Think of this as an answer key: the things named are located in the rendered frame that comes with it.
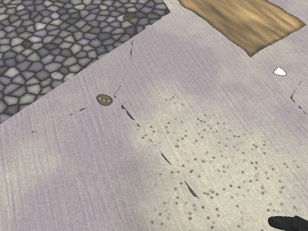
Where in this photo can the right robot hand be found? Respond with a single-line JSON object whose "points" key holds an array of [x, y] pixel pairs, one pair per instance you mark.
{"points": [[295, 223]]}

